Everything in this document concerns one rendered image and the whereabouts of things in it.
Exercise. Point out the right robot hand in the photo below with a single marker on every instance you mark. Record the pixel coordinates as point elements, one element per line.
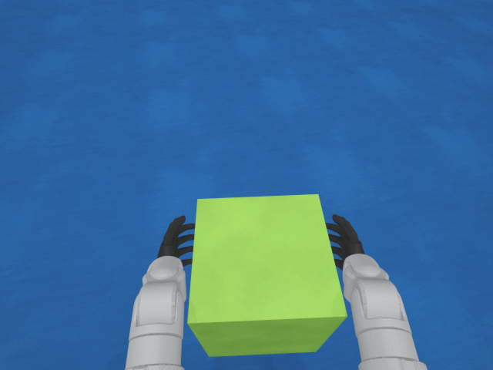
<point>348,240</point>

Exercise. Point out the robot left forearm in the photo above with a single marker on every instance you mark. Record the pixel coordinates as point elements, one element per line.
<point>156,332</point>

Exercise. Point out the carton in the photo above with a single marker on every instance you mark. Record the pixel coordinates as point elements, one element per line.
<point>263,278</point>

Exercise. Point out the robot right forearm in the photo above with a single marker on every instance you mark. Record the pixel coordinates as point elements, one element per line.
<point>380,321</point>

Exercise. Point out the left robot hand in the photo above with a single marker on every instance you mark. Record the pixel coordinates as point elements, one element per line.
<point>171,241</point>

